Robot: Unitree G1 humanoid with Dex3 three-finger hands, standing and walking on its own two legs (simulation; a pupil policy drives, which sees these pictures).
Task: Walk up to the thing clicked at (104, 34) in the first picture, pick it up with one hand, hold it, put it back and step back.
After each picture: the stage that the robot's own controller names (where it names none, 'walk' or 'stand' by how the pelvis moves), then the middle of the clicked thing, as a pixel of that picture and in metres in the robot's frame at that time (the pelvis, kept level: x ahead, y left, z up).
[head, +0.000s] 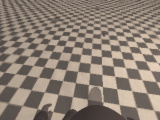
stand; (104, 34) +2.11 -0.36 -0.72
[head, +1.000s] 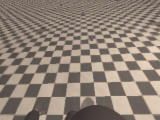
walk; (91, 38) +1.98 +0.09 -0.69
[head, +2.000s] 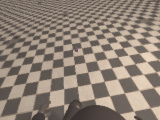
walk; (76, 49) +1.34 +0.42 -0.71
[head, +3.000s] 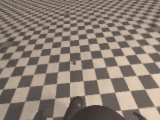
walk; (74, 62) +0.93 +0.38 -0.72
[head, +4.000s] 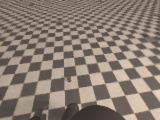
walk; (69, 78) +0.63 +0.33 -0.71
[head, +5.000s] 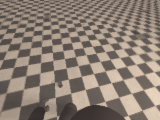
walk; (60, 84) +0.46 +0.38 -0.70
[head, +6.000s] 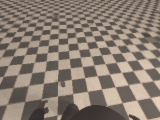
stand; (63, 83) +0.48 +0.36 -0.71
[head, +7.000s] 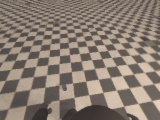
stand; (64, 87) +0.48 +0.34 -0.72
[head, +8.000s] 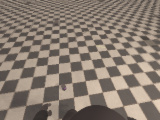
stand; (63, 87) +0.48 +0.35 -0.73
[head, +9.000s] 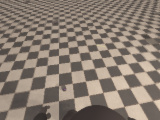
stand; (64, 88) +0.45 +0.36 -0.73
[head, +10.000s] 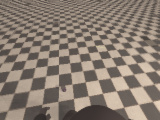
stand; (63, 88) +0.45 +0.36 -0.73
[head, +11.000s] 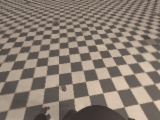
stand; (63, 88) +0.45 +0.36 -0.73
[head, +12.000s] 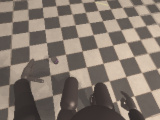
go down; (55, 60) +0.49 +0.39 -0.47
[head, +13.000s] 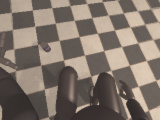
go down; (45, 47) +0.50 +0.45 -0.31
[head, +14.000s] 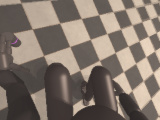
close in; (12, 40) +0.43 +0.49 -0.24
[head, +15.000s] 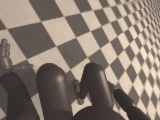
close; out of the picture +0.41 +0.51 -0.21
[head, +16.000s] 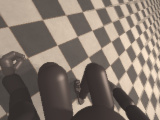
close; out of the picture +0.40 +0.51 -0.21
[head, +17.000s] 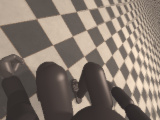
lift; out of the picture +0.40 +0.52 -0.21
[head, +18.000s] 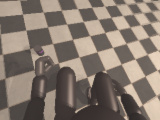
lift; (39, 50) +0.47 +0.48 -0.30
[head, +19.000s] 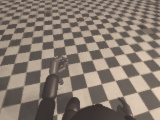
close; (60, 81) +0.47 +0.36 -0.63
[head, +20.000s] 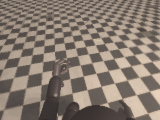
hold; (61, 84) +0.47 +0.38 -0.68
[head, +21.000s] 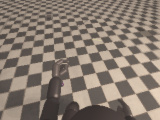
hold; (61, 83) +0.47 +0.38 -0.68
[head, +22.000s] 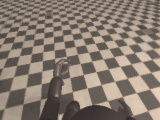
hold; (61, 82) +0.47 +0.38 -0.67
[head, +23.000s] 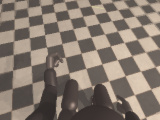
crouch; (55, 63) +0.49 +0.40 -0.49
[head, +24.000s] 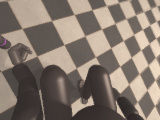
lower; (0, 41) +0.44 +0.50 -0.23
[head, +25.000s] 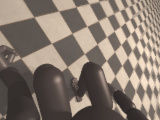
lower; out of the picture +0.41 +0.52 -0.22
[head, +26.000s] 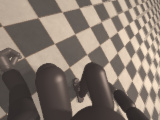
lower; out of the picture +0.40 +0.52 -0.21
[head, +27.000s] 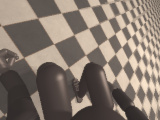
lower; out of the picture +0.40 +0.52 -0.22
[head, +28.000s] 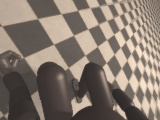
lower; out of the picture +0.40 +0.52 -0.21
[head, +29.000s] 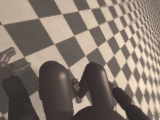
open; out of the picture +0.40 +0.52 -0.21
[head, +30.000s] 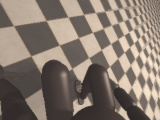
rise; out of the picture +0.40 +0.52 -0.21
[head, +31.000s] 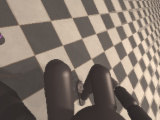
rise; out of the picture +0.40 +0.51 -0.21
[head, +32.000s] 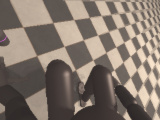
rise; out of the picture +0.41 +0.51 -0.21
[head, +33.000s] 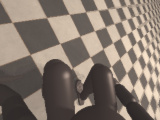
rise; out of the picture +0.40 +0.52 -0.20
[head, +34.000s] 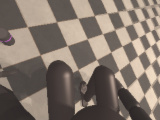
stand; (5, 37) +0.41 +0.51 -0.21
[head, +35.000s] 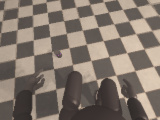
walk; (58, 53) +0.51 +0.44 -0.40
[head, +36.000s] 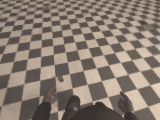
stand; (60, 79) +0.48 +0.37 -0.63
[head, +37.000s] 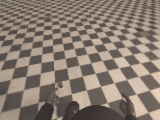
stand; (60, 84) +0.47 +0.38 -0.65
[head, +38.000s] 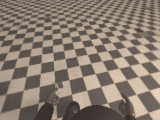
stand; (60, 85) +0.47 +0.37 -0.65
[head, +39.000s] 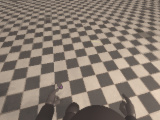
stand; (60, 86) +0.47 +0.38 -0.65
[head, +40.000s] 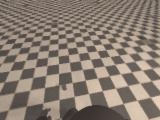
stand; (64, 87) +0.49 +0.36 -0.72
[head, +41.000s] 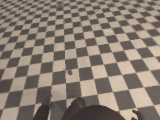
walk; (70, 72) +0.57 +0.35 -0.71
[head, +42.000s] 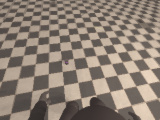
walk; (66, 61) +0.79 +0.34 -0.71
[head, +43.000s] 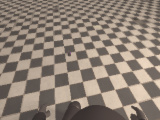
stand; (69, 53) +1.08 +0.43 -0.70
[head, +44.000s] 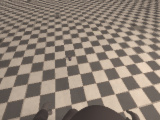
stand; (69, 58) +1.08 +0.42 -0.72
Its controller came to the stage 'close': yes
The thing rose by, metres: 0.00
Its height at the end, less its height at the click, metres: +0.00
